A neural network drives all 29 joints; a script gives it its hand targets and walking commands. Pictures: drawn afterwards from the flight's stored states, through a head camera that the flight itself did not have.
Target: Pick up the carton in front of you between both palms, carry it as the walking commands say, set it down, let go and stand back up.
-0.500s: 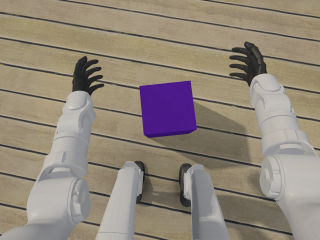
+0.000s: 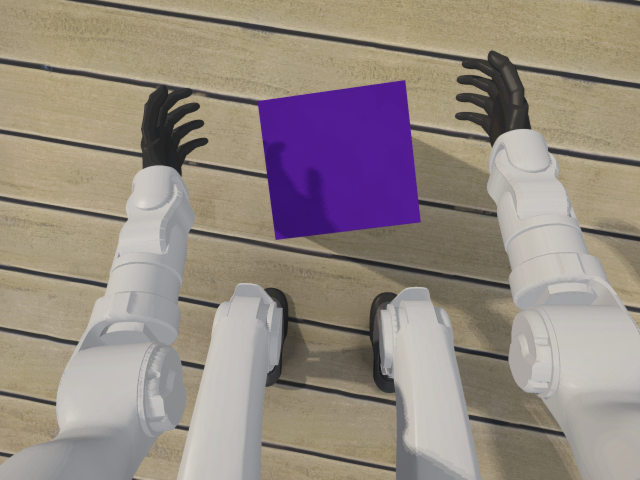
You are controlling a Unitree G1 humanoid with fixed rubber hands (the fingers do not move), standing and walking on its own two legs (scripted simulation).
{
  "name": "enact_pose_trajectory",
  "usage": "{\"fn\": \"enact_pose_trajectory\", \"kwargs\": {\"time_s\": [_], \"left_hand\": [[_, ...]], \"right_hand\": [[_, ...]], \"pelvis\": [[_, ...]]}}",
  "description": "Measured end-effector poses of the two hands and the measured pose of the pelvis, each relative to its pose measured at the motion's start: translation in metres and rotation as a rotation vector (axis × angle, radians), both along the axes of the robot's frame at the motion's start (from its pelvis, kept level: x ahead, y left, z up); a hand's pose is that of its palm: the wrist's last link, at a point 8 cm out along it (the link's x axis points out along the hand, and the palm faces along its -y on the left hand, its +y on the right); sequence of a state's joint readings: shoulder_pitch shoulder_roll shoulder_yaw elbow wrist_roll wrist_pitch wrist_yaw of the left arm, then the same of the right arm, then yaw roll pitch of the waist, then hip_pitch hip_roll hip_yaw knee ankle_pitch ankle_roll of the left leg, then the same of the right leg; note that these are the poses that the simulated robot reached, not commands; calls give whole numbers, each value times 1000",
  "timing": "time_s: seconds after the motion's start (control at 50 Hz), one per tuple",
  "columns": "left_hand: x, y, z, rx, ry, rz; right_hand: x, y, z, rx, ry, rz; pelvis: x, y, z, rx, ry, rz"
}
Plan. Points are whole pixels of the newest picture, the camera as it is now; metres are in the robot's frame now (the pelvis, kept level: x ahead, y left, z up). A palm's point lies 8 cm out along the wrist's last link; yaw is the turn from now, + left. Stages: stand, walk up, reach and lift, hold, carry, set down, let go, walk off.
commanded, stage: reach and lift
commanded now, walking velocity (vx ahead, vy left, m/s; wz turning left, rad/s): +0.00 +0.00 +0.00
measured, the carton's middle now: (338, 171) +0.46 -0.02 -0.40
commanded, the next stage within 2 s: none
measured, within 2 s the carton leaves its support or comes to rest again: leaves its support in 1.28 s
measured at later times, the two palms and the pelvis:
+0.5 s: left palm (208, 170) +0.46 +0.18 -0.32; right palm (450, 151) +0.48 -0.20 -0.33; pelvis -0.05 +0.01 -0.14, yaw +1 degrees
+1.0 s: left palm (229, 166) +0.46 +0.15 -0.32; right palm (432, 151) +0.48 -0.17 -0.33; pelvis -0.04 +0.01 -0.14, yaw +1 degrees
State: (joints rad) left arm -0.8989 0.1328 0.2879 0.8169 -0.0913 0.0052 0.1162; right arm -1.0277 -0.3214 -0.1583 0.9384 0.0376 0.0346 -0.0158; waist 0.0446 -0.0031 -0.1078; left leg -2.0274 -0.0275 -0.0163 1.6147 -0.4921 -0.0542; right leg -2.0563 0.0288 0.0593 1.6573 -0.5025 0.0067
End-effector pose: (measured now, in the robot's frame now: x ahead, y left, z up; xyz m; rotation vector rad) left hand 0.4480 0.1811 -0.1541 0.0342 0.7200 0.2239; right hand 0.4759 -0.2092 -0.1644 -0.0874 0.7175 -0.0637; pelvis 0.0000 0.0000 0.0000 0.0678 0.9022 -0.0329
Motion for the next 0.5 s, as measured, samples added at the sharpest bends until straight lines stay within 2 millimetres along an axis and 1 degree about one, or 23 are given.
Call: {"fn": "enact_pose_trajectory", "kwargs": {"time_s": [0.04, 0.08, 0.14, 0.22, 0.32, 0.42, 0.5], "left_hand": [[-2, 1, -21, -3, -4, -2], [-3, 1, -39, -7, -12, -4], [-4, -1, -60, -14, -21, -7], [-4, -3, -85, -20, -14, -7], [-3, -7, -117, -24, 15, -8], [-2, -8, -151, -16, 49, -20], [8, 3, -164, 5, 39, -16]], "right_hand": [[-2, -1, -21, -3, -7, 0], [-4, -1, -37, -4, -17, 0], [-4, -2, -56, -6, -26, -3], [-2, -1, -78, -3, -20, -10], [0, 3, -108, 4, 7, -20], [0, 8, -144, 8, 31, -24], [0, 13, -169, 8, 29, -18]], "pelvis": [[-4, 1, -18, -1, -9, 4], [-9, 2, -35, -4, -26, 7], [-17, 4, -58, -8, -60, 9], [-29, 6, -84, -12, -107, 9], [-40, 7, -109, -13, -157, 10], [-46, 8, -129, -13, -194, 13], [-46, 7, -142, -11, -217, 21]]}}
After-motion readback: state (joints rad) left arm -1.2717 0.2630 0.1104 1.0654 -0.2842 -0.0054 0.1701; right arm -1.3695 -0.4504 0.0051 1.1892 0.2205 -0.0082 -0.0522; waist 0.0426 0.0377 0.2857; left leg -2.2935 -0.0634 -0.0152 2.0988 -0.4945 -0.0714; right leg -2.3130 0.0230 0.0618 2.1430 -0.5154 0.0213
